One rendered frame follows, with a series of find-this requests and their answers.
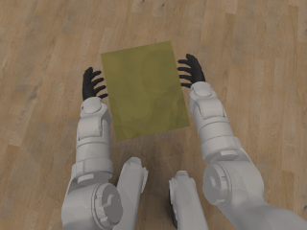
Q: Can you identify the left robot hand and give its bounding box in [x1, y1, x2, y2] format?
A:
[82, 66, 108, 101]

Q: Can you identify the left robot forearm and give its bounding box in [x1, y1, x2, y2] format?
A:
[61, 97, 114, 208]

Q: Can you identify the robot right upper arm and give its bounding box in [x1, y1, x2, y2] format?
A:
[202, 160, 307, 230]

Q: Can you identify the right robot hand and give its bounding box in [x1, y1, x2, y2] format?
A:
[177, 54, 206, 88]

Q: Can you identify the robot right thigh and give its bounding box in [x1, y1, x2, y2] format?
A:
[169, 175, 209, 230]

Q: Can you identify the carton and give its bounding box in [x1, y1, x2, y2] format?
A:
[100, 40, 190, 141]

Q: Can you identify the right robot forearm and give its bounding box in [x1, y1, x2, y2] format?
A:
[188, 81, 265, 191]

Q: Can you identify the robot right shin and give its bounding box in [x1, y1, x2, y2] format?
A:
[173, 171, 197, 220]

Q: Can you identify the robot left upper arm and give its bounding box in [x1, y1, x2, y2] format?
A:
[51, 182, 124, 230]

